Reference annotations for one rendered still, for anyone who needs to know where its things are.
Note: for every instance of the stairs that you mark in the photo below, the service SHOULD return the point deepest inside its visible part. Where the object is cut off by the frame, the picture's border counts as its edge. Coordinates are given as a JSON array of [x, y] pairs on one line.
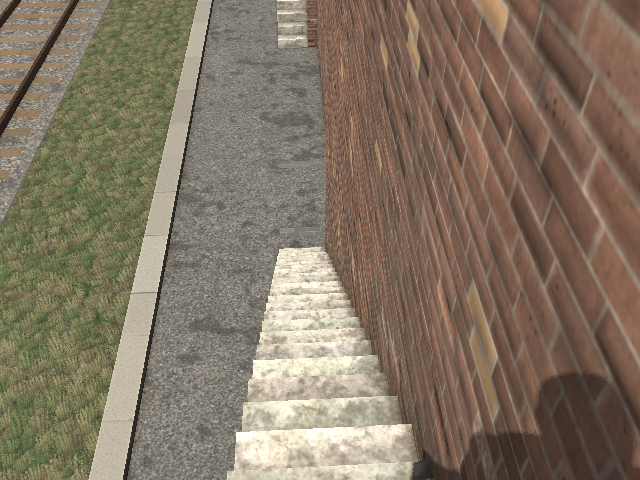
[[292, 23], [318, 407]]

